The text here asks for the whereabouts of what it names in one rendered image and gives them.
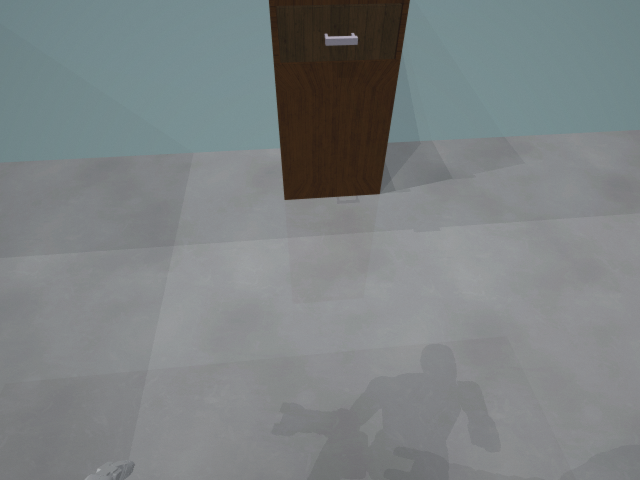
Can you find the drawer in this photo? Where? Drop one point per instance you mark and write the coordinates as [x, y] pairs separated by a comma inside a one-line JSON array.
[[301, 30]]

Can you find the robot left hand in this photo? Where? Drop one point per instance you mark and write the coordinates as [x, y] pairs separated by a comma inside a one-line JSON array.
[[113, 471]]

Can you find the cabinet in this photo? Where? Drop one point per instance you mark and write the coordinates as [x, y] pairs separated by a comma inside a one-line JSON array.
[[334, 116]]

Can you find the handle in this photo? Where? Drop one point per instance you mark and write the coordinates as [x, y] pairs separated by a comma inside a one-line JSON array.
[[341, 40]]

